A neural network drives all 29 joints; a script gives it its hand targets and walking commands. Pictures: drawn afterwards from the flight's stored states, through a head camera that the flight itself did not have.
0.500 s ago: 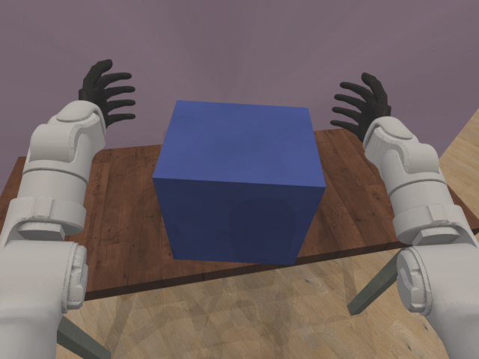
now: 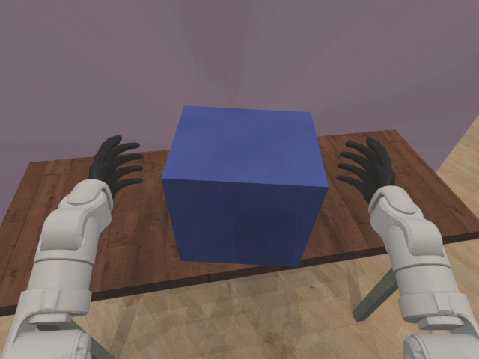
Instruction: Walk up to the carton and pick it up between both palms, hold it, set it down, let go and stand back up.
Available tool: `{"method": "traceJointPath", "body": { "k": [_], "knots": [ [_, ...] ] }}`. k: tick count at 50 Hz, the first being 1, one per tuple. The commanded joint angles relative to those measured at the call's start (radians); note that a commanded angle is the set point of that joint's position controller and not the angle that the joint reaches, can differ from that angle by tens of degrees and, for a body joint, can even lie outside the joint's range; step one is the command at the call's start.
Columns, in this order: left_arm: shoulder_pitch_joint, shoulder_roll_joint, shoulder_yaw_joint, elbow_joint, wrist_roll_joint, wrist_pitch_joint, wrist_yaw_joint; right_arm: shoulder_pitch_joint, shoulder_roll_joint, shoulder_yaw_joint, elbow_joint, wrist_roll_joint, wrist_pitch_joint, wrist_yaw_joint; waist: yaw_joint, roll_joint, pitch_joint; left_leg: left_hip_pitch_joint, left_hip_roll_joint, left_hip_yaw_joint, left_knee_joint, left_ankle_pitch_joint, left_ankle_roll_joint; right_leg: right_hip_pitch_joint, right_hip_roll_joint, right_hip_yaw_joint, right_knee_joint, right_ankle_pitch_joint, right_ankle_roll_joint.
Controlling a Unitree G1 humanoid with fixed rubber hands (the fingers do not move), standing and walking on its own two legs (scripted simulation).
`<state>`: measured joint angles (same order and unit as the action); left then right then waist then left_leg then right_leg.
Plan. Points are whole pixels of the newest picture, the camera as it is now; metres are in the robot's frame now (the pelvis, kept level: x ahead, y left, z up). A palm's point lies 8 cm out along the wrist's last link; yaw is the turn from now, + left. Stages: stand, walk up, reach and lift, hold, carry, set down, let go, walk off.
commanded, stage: set down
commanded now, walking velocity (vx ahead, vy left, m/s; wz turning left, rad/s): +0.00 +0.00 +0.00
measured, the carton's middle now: (243, 189) +0.43 -0.02 +0.05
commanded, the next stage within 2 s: none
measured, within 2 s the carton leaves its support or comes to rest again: neither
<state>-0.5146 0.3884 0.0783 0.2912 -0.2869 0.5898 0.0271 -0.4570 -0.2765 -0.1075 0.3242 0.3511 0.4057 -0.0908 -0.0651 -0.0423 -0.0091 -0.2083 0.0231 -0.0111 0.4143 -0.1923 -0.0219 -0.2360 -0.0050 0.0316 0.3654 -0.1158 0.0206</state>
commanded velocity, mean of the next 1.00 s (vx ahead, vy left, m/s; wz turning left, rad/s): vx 0.00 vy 0.00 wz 0.00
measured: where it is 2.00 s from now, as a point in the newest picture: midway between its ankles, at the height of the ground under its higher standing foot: outside the picture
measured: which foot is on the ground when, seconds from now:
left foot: down 0.00-1.00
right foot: down 0.00-1.00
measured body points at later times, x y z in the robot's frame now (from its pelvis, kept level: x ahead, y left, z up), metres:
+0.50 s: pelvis +0.01 +0.00 +0.00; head +0.01 +0.00 +0.45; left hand +0.33 +0.21 +0.08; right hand +0.30 -0.23 +0.09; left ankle +0.02 +0.13 -0.74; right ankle +0.05 -0.13 -0.74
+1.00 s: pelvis +0.04 +0.00 +0.00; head +0.04 +0.01 +0.45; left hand +0.26 +0.23 +0.04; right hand +0.25 -0.21 +0.05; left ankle +0.02 +0.13 -0.74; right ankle +0.05 -0.13 -0.74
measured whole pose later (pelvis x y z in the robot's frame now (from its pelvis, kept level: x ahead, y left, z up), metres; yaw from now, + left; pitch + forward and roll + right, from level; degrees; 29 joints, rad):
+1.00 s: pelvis +0.04 +0.00 +0.00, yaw +0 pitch -4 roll -1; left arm 0.30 0.30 0.01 -0.11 -0.26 0.19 -0.01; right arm 0.38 -0.15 -0.06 -0.18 0.21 0.17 -0.10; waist 0.02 0.00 0.05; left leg -0.06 0.03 0.00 0.37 -0.24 -0.02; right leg -0.09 0.00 0.03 0.33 -0.17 0.02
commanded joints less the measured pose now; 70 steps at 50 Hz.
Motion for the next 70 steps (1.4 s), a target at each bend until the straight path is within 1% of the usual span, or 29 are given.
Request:
{"method": "traceJointPath", "body": {
  "k": [1,6,11,16,20,24,31,38,42,46,50,54,56,57,58,60,64,67,70],
  "knots": [
    [-0.473,0.186,0.088,-0.259,0.018,-0.049,0.002,-0.395,-0.199,-0.065,-0.229,-0.007,-0.047,0.010,0.006,0.115,-0.451,0.062,-0.039,0.058,-0.106,0.113,-0.003,0.262,0.048,-0.037,-0.015,0.116,-0.017],
    [-0.346,0.148,0.084,-0.260,0.024,-0.047,-0.018,-0.291,-0.158,-0.058,-0.282,-0.028,-0.044,0.002,0.013,0.066,-0.376,0.028,-0.042,0.061,-0.137,0.036,0.020,0.282,0.042,-0.024,-0.030,0.061,-0.013],
    [-0.238,0.125,0.087,-0.313,0.017,-0.065,-0.032,-0.191,-0.119,-0.052,-0.401,-0.053,-0.056,-0.010,0.027,0.036,-0.315,0.017,-0.050,0.068,-0.145,0.029,0.021,0.284,0.042,-0.021,-0.037,0.050,-0.010],
    [-0.123,0.108,0.096,-0.409,0.012,-0.105,-0.031,-0.072,-0.096,-0.049,-0.528,-0.078,-0.082,-0.017,0.045,0.043,-0.286,0.021,-0.054,0.075,-0.136,0.072,0.004,0.286,0.047,-0.018,-0.031,0.078,-0.012],
    [-0.008,0.092,0.102,-0.484,0.015,-0.145,-0.029,0.048,-0.085,-0.048,-0.602,-0.094,-0.102,-0.019,0.061,0.057,-0.268,0.034,-0.053,0.077,-0.128,0.111,-0.012,0.289,0.050,-0.012,-0.028,0.097,-0.016],
    [0.112,0.076,0.099,-0.529,0.020,-0.187,-0.029,0.175,-0.070,-0.044,-0.643,-0.105,-0.116,-0.017,0.072,0.061,-0.240,0.046,-0.050,0.074,-0.132,0.122,-0.016,0.283,0.047,-0.003,-0.036,0.092,-0.019],
    [0.313,0.056,0.066,-0.570,0.013,-0.270,-0.039,0.390,-0.035,-0.029,-0.699,-0.120,-0.143,-0.010,0.080,0.041,-0.178,0.062,-0.047,0.060,-0.139,0.130,-0.008,0.261,0.033,0.014,-0.066,0.069,-0.022],
    [0.492,0.055,0.036,-0.608,0.004,-0.357,-0.044,0.573,-0.009,-0.015,-0.750,-0.136,-0.201,-0.012,0.081,0.039,-0.133,0.073,-0.044,0.045,-0.121,0.196,-0.016,0.253,0.026,0.018,-0.074,0.114,-0.026],
    [0.591,0.052,0.023,-0.621,0.011,-0.408,-0.041,0.667,0.005,-0.009,-0.750,-0.141,-0.250,-0.012,0.083,0.052,-0.106,0.084,-0.040,0.035,-0.107,0.250,-0.027,0.253,0.029,0.015,-0.072,0.149,-0.031],
    [0.683,0.042,0.008,-0.615,0.028,-0.465,-0.038,0.753,0.019,-0.005,-0.722,-0.146,-0.308,-0.008,0.086,0.069,-0.073,0.107,-0.034,0.025,-0.095,0.293,-0.038,0.243,0.032,0.012,-0.077,0.157,-0.040],
    [0.760,0.033,-0.015,-0.585,0.042,-0.539,-0.035,0.818,0.031,-0.003,-0.671,-0.150,-0.377,-0.001,0.087,0.087,-0.040,0.134,-0.029,0.015,-0.083,0.322,-0.047,0.225,0.034,0.011,-0.088,0.141,-0.052],
    [0.809,0.029,-0.048,-0.529,0.047,-0.630,-0.031,0.848,0.042,-0.003,-0.604,-0.156,-0.454,0.007,0.088,0.105,-0.005,0.149,-0.024,0.007,-0.072,0.328,-0.053,0.205,0.034,0.011,-0.095,0.111,-0.065],
    [0.807,0.029,-0.061,-0.503,0.047,-0.658,-0.027,0.839,0.041,-0.003,-0.574,-0.163,-0.475,0.012,0.089,0.121,0.017,0.147,-0.020,0.008,-0.077,0.301,-0.055,0.190,0.033,0.011,-0.098,0.075,-0.073],
    [0.456,0.105,-0.046,-0.506,0.022,-0.627,-0.031,0.529,-0.018,-0.040,-0.633,-0.186,-0.449,0.005,0.072,0.108,-0.024,0.042,-0.030,0.037,-0.119,0.138,-0.016,0.234,0.024,0.026,-0.094,0.000,-0.064],
    [0.645,0.083,-0.061,-0.465,0.009,-0.627,-0.021,0.699,0.044,-0.012,-0.587,-0.184,-0.437,0.007,0.092,0.074,0.063,0.021,-0.027,0.033,-0.152,0.036,0.003,0.241,0.019,0.022,-0.089,-0.034,-0.053],
    [0.683,0.069,-0.070,-0.444,0.020,-0.629,-0.018,0.739,0.057,-0.013,-0.543,-0.204,-0.438,0.011,0.095,0.075,0.069,0.039,-0.020,0.038,-0.174,0.011,0.004,0.226,0.013,0.017,-0.095,-0.058,-0.053],
    [0.705,0.058,-0.068,-0.405,0.041,-0.643,-0.020,0.759,0.073,0.009,-0.483,-0.201,-0.445,0.016,0.109,0.092,0.025,0.084,-0.017,0.041,-0.160,0.091,-0.004,0.240,0.017,0.017,-0.093,-0.025,-0.059],
    [0.738,0.042,-0.063,-0.405,0.059,-0.642,-0.022,0.775,0.059,0.013,-0.452,-0.195,-0.457,0.019,0.108,0.117,0.001,0.120,-0.018,0.041,-0.142,0.185,-0.022,0.254,0.028,0.010,-0.090,0.034,-0.066],
    [0.770,0.024,-0.060,-0.408,0.078,-0.628,-0.027,0.787,0.047,0.010,-0.434,-0.200,-0.469,0.019,0.103,0.123,0.004,0.146,-0.020,0.043,-0.131,0.248,-0.036,0.261,0.037,0.003,-0.095,0.071,-0.070]
  ]
}}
